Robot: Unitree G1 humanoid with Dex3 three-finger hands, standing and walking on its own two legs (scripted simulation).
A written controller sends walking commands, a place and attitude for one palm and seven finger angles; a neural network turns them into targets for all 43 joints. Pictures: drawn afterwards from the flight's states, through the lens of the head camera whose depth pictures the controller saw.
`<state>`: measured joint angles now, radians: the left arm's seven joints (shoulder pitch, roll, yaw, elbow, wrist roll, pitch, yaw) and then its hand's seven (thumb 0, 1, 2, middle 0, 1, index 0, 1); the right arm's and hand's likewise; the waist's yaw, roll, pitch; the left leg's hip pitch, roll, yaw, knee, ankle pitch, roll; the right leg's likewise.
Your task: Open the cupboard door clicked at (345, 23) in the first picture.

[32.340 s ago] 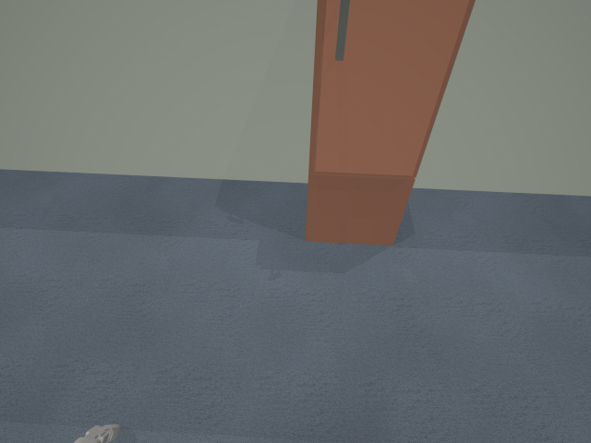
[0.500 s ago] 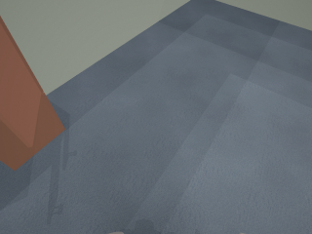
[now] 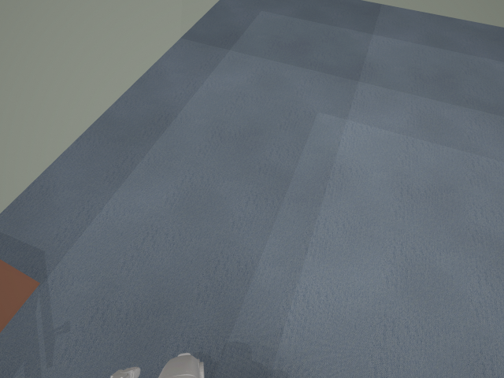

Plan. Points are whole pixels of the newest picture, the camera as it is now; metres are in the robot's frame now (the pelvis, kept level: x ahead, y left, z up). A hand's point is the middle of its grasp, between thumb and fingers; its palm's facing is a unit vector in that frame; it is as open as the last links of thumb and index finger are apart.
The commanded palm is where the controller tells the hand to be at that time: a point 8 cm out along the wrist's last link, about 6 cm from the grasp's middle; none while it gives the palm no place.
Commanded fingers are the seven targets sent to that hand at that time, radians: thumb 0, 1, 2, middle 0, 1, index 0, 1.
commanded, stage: walk to a spot facing it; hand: left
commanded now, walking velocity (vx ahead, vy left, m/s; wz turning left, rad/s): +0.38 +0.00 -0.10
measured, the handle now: out of the picture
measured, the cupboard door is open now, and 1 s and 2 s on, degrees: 48 48 48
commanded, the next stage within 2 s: turn to face it in 1.36 s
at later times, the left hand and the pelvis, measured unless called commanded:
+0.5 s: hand (173, 268) +0.34 +0.17 -0.17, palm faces -0.04 -0.98 -0.21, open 7.4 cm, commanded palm none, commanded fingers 0.00 0.90 0.90 -0.20 -0.30 -0.20 -0.30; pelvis +0.24 -0.02 -0.02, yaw -4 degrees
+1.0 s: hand (192, 183) +0.57 +0.15 -0.16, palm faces -0.05 -0.99 -0.16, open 7.4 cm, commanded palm none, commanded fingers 0.00 0.90 0.90 -0.20 -0.30 -0.20 -0.30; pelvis +0.48 -0.02 +0.00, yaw -4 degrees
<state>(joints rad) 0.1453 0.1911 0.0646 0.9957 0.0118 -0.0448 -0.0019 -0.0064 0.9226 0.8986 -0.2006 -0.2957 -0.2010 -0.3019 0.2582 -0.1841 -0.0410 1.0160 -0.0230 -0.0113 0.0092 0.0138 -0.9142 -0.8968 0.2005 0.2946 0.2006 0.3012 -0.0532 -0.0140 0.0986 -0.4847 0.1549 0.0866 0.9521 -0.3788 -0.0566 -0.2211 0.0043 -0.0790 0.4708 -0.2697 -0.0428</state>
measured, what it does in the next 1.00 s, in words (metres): walks ahead: left foot, then right foot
